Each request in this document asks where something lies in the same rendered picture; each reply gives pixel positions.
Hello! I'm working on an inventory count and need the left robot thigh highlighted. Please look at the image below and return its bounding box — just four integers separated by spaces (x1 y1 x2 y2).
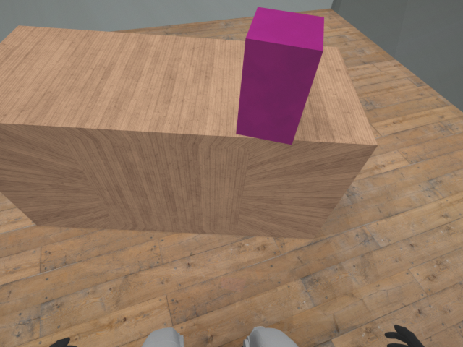
142 327 184 347

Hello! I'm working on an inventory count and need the carton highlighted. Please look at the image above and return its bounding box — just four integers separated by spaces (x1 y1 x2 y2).
236 7 324 145

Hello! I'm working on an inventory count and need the right robot shin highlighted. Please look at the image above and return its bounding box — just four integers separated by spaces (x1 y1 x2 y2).
251 326 264 333

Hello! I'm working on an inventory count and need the pedestal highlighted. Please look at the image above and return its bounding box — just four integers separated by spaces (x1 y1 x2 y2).
0 25 378 239

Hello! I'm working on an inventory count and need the right robot hand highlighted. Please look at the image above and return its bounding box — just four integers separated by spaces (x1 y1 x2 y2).
385 325 424 347

